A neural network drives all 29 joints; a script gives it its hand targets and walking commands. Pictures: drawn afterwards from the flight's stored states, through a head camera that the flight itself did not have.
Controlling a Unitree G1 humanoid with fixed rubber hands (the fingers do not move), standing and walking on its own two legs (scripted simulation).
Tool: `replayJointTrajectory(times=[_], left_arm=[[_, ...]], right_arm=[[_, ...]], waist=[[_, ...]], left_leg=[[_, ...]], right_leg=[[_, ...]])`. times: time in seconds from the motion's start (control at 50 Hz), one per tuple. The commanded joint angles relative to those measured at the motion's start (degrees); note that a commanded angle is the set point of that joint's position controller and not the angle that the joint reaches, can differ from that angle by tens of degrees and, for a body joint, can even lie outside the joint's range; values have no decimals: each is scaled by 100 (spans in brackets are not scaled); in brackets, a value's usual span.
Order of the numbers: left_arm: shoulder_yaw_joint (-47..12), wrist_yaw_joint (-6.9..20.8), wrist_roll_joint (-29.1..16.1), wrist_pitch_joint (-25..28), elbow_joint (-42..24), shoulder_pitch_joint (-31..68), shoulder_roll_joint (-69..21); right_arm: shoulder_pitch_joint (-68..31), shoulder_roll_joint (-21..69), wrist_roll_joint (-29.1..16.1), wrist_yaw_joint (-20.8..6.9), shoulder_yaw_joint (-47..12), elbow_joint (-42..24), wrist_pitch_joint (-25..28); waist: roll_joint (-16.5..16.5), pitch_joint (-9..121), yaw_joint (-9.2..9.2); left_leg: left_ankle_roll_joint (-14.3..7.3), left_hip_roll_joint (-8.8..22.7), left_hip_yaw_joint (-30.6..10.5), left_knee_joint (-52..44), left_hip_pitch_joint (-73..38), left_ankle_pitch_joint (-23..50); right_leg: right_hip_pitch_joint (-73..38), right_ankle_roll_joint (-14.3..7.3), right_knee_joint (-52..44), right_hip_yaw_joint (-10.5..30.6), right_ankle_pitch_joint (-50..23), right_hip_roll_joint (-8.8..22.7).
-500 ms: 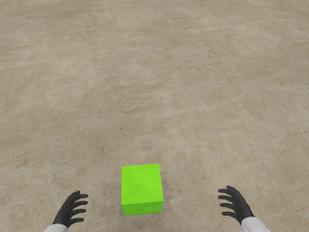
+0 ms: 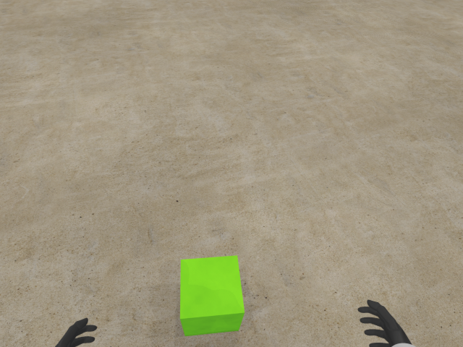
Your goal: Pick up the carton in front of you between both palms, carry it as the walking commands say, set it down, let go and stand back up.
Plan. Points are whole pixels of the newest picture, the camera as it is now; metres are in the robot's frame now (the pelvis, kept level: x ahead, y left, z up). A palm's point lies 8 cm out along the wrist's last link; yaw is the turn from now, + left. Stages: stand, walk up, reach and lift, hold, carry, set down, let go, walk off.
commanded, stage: stand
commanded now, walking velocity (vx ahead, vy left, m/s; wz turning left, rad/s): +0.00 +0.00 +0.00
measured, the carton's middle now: (210, 296) +0.41 +0.04 -0.65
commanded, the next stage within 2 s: none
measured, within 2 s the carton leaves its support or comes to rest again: neither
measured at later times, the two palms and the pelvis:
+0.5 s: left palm out of the picture +0.09 +0.29 -0.10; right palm out of the picture +0.10 -0.30 -0.08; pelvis -0.01 +0.00 +0.01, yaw +0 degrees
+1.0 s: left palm out of the picture +0.06 +0.30 -0.10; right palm out of the picture +0.07 -0.31 -0.09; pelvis -0.03 -0.01 +0.01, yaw +1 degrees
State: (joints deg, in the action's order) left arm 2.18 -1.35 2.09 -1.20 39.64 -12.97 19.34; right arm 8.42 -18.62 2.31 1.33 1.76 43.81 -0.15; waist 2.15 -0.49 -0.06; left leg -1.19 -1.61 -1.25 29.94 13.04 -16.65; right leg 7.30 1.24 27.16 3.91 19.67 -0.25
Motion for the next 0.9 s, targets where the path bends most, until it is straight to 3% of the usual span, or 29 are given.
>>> replayJointTrajectory(times=[0.0,0.52,0.88], left_arm=[[151,-37,-10,118,-188,94,790],[63,3,-43,207,672,286,1029],[18,24,-77,224,1160,425,1145]], right_arm=[[-172,-939,-17,32,195,-174,91],[-320,-1122,-73,-22,108,650,128],[-380,-1236,-116,-45,47,1133,122]], waist=[[-275,379,25],[-226,24,43],[-204,-21,44]], left_leg=[[-25,605,-490,-386,-577,2195],[-22,652,-643,-906,-510,1276],[-14,692,-722,-1080,-578,1245]], right_leg=[[213,-70,-280,128,-1818,364],[100,-152,-828,283,-1202,517],[-11,-164,-1032,284,-1175,575]])
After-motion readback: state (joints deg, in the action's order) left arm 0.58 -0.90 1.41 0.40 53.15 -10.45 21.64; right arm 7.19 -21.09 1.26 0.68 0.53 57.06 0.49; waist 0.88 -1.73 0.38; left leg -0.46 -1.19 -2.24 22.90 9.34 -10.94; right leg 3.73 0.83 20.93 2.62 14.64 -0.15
